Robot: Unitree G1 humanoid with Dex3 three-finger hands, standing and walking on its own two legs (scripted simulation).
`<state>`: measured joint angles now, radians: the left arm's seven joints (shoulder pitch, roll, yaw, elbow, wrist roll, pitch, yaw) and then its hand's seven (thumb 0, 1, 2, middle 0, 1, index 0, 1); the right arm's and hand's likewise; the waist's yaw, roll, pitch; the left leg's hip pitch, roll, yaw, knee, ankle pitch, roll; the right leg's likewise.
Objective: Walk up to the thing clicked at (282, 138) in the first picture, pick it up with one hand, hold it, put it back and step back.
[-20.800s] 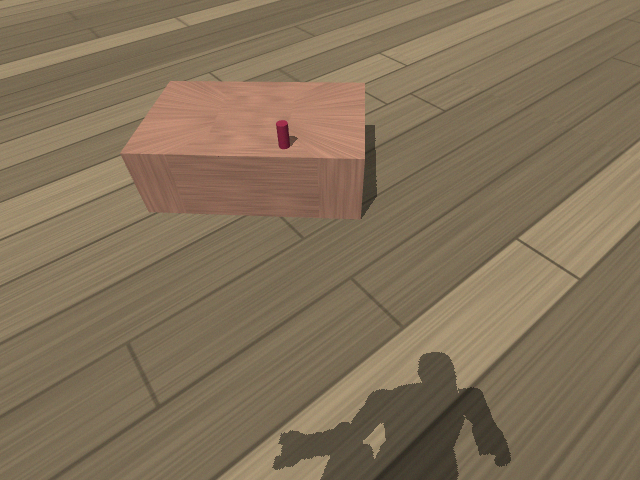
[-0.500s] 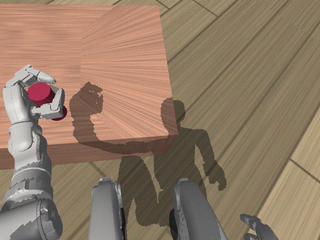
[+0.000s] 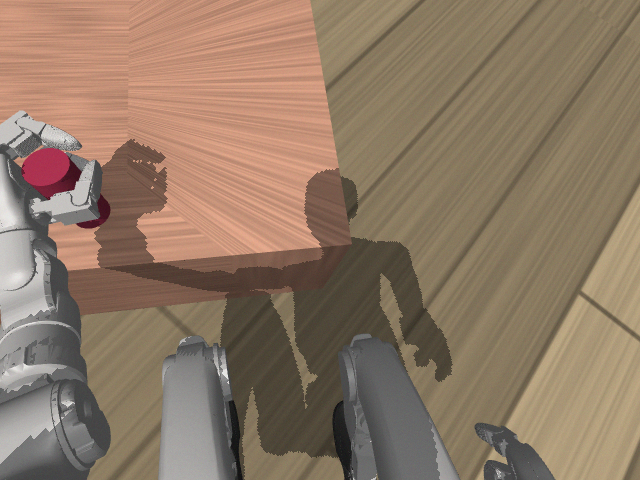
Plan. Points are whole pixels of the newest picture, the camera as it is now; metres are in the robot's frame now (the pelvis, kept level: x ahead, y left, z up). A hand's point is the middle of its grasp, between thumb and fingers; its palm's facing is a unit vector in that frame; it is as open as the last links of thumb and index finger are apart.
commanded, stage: lower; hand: left
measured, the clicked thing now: (71, 191) +0.46 +0.28 -0.04
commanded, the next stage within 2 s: loosen in 1.04 s
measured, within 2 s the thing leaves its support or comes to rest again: rests again in 0.70 s
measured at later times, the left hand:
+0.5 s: hand (90, 193) +0.47 +0.27 -0.06, palm faces +0.28 -0.96 -0.01, open 6.2 cm
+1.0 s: hand (95, 198) +0.48 +0.27 -0.08, palm faces +0.29 -0.96 -0.01, open 6.2 cm
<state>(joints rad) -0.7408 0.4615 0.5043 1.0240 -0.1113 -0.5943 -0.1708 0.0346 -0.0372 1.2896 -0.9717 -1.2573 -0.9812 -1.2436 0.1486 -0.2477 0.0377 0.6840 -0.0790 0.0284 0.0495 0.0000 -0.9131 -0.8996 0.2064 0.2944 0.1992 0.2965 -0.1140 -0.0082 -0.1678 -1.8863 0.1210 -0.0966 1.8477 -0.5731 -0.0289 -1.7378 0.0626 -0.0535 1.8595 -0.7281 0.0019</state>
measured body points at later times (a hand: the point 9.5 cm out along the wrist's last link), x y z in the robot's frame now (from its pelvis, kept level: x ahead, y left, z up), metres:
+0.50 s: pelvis -0.02 +0.00 -0.06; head +0.19 +0.04 +0.33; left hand +0.45 +0.32 -0.06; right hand +0.08 -0.26 -0.19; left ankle +0.09 +0.15 -0.46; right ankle +0.05 -0.12 -0.46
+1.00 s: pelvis -0.02 -0.01 -0.09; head +0.19 +0.04 +0.31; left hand +0.46 +0.32 -0.08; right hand +0.07 -0.27 -0.22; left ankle +0.09 +0.15 -0.46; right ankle +0.05 -0.12 -0.46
